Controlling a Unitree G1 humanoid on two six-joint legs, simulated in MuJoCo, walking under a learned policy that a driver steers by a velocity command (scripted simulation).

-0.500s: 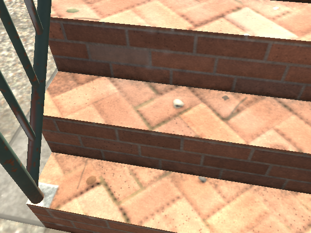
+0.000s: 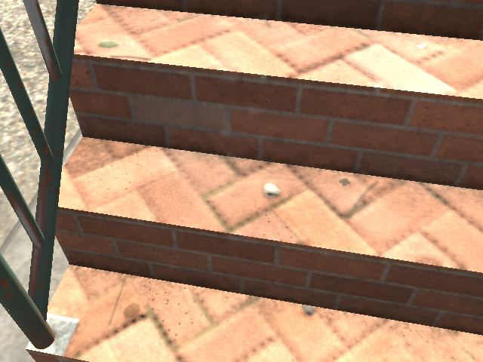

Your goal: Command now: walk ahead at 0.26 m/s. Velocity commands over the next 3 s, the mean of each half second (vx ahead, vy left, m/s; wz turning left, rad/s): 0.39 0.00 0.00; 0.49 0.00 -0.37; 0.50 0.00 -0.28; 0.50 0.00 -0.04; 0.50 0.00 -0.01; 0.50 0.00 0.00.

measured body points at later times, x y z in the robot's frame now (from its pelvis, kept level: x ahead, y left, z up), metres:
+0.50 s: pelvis +0.07 +0.03 +0.01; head +0.07 +0.04 +0.46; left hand +0.13 +0.30 -0.14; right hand +0.22 -0.23 -0.10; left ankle +0.10 +0.13 -0.74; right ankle +0.04 -0.11 -0.73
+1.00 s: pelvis +0.14 +0.00 -0.01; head +0.13 -0.02 +0.44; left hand +0.25 +0.24 -0.13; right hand +0.27 -0.26 -0.11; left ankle +0.12 +0.13 -0.55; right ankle +0.11 -0.06 -0.73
